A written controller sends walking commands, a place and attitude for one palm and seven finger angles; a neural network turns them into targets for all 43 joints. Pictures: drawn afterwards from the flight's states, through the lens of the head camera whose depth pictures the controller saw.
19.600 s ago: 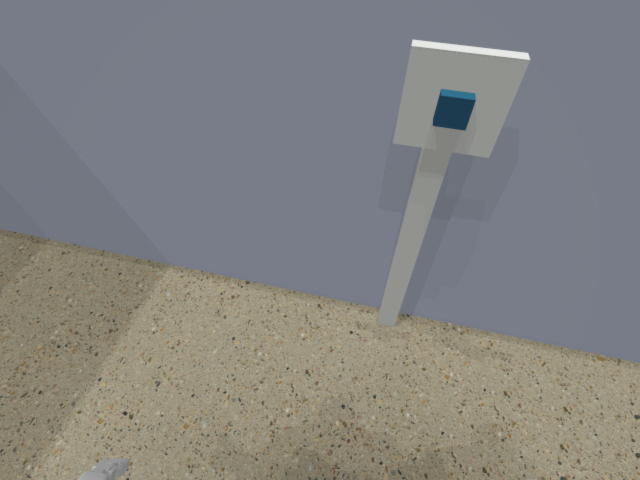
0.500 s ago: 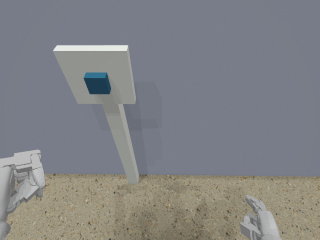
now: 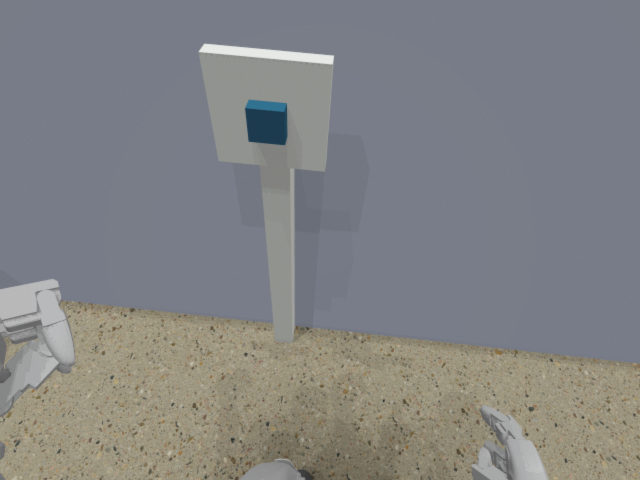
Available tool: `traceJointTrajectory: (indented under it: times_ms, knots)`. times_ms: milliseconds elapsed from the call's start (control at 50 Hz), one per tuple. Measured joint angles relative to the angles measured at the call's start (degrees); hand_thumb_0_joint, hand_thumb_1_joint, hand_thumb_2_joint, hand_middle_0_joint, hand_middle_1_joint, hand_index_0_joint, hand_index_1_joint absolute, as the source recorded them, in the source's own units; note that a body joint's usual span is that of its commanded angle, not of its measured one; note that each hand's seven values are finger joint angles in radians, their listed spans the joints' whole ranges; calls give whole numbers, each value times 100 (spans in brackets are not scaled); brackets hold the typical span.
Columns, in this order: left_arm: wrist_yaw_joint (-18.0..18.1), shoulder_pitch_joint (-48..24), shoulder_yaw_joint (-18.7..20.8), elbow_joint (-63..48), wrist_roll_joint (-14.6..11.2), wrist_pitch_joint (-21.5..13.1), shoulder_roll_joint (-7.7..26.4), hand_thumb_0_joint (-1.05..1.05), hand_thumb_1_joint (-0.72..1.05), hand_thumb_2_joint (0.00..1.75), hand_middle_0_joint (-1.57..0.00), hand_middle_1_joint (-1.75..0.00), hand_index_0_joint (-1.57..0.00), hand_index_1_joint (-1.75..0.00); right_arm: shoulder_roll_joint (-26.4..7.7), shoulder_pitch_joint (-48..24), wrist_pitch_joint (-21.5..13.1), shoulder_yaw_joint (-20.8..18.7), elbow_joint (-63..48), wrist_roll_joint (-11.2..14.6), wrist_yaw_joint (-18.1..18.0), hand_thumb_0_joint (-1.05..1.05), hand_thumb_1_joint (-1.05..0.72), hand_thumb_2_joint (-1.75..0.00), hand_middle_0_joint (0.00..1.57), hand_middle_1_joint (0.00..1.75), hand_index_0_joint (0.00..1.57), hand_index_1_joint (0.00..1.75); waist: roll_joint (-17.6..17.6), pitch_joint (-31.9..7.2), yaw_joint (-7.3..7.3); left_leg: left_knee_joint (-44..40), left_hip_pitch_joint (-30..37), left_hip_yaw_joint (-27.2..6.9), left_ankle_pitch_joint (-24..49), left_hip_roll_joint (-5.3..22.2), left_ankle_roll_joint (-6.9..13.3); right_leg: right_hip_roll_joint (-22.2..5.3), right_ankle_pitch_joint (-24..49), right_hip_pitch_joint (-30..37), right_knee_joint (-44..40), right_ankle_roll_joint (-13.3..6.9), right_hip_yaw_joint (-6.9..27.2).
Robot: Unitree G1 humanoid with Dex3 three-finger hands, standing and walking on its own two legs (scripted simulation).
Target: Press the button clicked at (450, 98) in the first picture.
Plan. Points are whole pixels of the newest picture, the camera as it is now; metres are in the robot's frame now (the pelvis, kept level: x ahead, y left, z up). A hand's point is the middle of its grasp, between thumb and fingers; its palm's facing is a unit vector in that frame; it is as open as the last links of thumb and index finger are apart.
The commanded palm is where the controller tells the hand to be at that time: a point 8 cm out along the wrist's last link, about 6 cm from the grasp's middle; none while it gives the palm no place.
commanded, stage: step back with the hand held close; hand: left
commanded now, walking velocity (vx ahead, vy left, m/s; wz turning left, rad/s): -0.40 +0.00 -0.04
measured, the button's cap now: (267, 121) +0.61 +0.15 +0.12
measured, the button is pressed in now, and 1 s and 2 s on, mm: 0 0 0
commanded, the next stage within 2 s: stop stepping back and stand still in 0.28 s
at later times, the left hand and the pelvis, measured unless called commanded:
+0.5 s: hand out of the picture +0.09 +0.31 +0.18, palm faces +0.34 -0.89 -0.31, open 3.1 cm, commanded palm +0.03 +0.35 +0.19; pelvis -0.13 +0.08 -0.02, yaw -5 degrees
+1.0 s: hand out of the picture -0.05 +0.42 +0.18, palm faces +0.43 -0.88 -0.21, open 3.1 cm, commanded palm -0.11 +0.45 +0.19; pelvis -0.26 +0.18 -0.02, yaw -4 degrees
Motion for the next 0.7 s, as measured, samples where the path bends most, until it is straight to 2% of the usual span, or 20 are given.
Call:
traceJointTrajectory:
  times_ms: [60,100,140,180,220,260,300,320,340,360,380,400,440,480,520,540,580,620,660,700]
  knots:
    - [42,-243,-41,-39,42,-33,-16,2,89,90,-130,-150,-131,-150,-29,-33,-36,5,78,-31,-62,1,-90,-90,20,30,20,30,-36,29,-20,-93,11,54,587,0,249,9,-257,-136,317,62,41]
    - [30,-527,17,72,100,-26,28,1,89,90,-130,-150,-131,-150,-11,-117,-107,-20,104,-82,-106,2,-90,-90,20,30,20,30,44,91,-82,-266,1,59,1099,69,536,193,-915,-460,1343,36,171]
    - [-2,-780,124,220,105,-27,173,2,89,90,-131,-150,-131,-150,78,-172,-161,-57,146,-114,-78,2,-90,-90,20,30,20,30,104,104,-178,-520,-12,29,1424,145,582,382,-1291,-646,2452,-11,233]
    - [-22,-855,250,260,57,-30,330,2,89,90,-130,-150,-131,-150,195,-189,-180,-63,188,-113,16,2,-90,-90,20,30,20,30,65,34,-227,-852,-29,106,1559,230,507,465,-1477,-580,2995,-50,180]
    - [-25,-762,317,174,-19,-11,398,2,89,90,-130,-150,-131,-150,285,-175,-193,-59,184,-81,109,2,-90,-90,20,30,20,30,4,-99,-225,-1241,-58,237,1610,289,394,460,-1621,-315,2985,-104,7]
    - [-44,-585,299,10,-103,13,387,2,89,90,-130,-150,-131,-150,323,-165,-238,-58,154,-64,165,2,-90,-90,20,30,20,30,-15,-248,-180,-1675,-93,359,1718,315,181,435,-1823,116,2448,-182,-247]
    - [-73,-433,234,-186,-173,6,404,2,89,90,-130,-150,-131,-150,313,-175,-330,-75,106,-60,205,2,-90,-90,20,30,20,30,-15,-369,-108,-1919,-235,496,1775,316,-191,400,-2053,709,1303,-336,-561]
    - [-58,-340,270,-329,-189,-34,489,2,89,90,-130,-150,-130,-150,309,-210,-381,-67,76,-35,234,1,-90,-90,20,30,20,30,-147,-415,-23,-1603,-507,610,1372,249,-437,264,-2013,989,540,-497,-615]
    - [-13,-207,408,-530,-198,-120,613,2,89,90,-130,-150,-130,-150,318,-311,-422,-27,50,4,263,1,-90,-90,20,30,20,30,-473,-416,181,-700,-941,617,678,93,-622,-38,-1739,1142,-147,-742,-371]
    - [-21,-170,409,-633,-162,-235,542,2,89,90,-130,-150,-130,-150,247,-476,-445,-11,112,16,280,1,-90,-90,20,30,20,30,-502,-305,368,502,-1268,341,80,97,-674,-159,-1257,1051,-193,-588,-214]
    - [-72,-181,303,-673,-132,-267,423,2,89,90,-130,-150,-131,-150,187,-572,-422,-19,245,3,289,1,-90,-90,20,30,20,30,-370,-227,406,1514,-1383,16,-356,124,-676,-108,-1242,987,72,-336,-179]
    - [-124,-207,245,-659,-98,-290,376,1,89,90,-130,-150,-131,-150,201,-595,-373,2,378,-42,300,1,-90,-90,20,30,20,30,-365,-216,411,1954,-1251,-115,-613,150,-648,-123,-1354,972,263,-92,-125]
    - [-226,-464,170,-525,-63,-265,334,1,89,90,-131,-150,-131,-150,296,-481,-288,92,480,-19,263,1,-90,-90,20,30,20,30,-538,-289,356,1412,-529,-208,-324,155,-536,-272,-1527,942,515,171,-49]
    - [-232,-838,195,-281,-80,-128,206,1,88,90,-131,-150,-131,-150,306,-480,-334,125,398,-15,171,1,-90,-90,20,30,20,30,-488,-205,197,709,-58,-292,531,179,-137,-281,-1714,498,1500,153,15]
    - [-225,-1279,244,143,-76,-1,168,1,89,90,-131,-150,-131,-150,426,-574,-483,106,381,-55,158,1,-90,-90,20,30,20,30,-487,111,38,595,93,-206,530,122,249,-85,-2083,10,2581,51,376]
    - [-221,-1373,275,291,-105,65,184,1,89,90,-131,-150,-131,-150,496,-564,-545,135,362,-49,195,2,-90,-90,20,30,20,30,-498,194,-61,379,202,-184,610,123,329,20,-2095,-212,2904,34,454]
    - [-190,-1249,338,287,-131,232,241,1,89,90,-131,-150,-131,-150,627,-431,-583,215,268,-52,297,1,-90,-90,20,30,20,30,-557,246,-269,-222,435,-171,901,155,229,167,-1797,-586,3207,10,437]
    - [-196,-833,332,-17,-133,346,278,2,89,90,-130,-150,-131,-150,700,-216,-559,259,178,-69,395,1,-90,-90,20,30,20,30,-640,219,-394,-859,669,-145,1010,197,-64,240,-1374,-814,3221,-12,263]
    - [-222,-309,216,-384,-93,373,287,2,89,90,-130,-150,-131,-150,666,33,-492,220,114,-106,445,1,-90,-90,20,30,20,30,-617,106,-426,-1457,848,-110,877,246,-302,291,-1124,-855,3014,-42,-39]
    - [-223,173,78,-673,-22,360,330,2,89,90,-130,-150,-131,-150,548,266,-421,100,87,-152,417,1,-90,-90,20,30,21,30,-454,-52,-409,-1950,927,-22,670,327,-359,334,-1188,-637,2527,-112,-425]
